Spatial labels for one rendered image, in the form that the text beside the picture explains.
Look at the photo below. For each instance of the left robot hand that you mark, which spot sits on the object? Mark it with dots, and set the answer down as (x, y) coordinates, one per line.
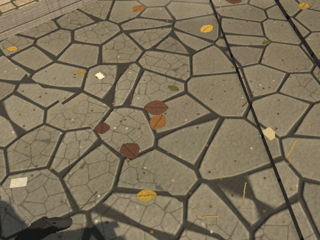
(43, 227)

